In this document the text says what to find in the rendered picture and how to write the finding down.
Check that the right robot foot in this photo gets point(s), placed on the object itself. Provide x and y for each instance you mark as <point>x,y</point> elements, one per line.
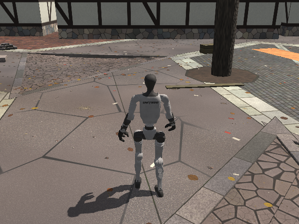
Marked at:
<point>160,192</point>

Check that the right robot forearm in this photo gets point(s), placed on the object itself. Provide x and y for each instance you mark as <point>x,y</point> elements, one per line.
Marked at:
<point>172,121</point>

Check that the robot right hand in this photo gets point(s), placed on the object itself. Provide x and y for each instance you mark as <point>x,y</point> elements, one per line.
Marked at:
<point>173,127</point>

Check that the left robot forearm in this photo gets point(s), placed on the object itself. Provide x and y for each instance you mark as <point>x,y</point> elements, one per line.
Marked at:
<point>125,124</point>

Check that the left robot upper arm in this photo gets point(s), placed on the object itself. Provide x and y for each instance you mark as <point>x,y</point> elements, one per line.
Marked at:
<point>132,106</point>

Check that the robot foot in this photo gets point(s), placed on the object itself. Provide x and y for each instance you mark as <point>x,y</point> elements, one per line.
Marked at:
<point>160,192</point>
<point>137,184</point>

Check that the robot left hand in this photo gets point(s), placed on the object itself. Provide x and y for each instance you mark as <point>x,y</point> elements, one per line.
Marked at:
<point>120,135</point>

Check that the right robot upper arm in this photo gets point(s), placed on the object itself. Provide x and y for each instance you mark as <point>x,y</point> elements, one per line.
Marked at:
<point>167,106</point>

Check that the left robot foot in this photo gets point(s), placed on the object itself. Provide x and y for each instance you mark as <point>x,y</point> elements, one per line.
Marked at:
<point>137,184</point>

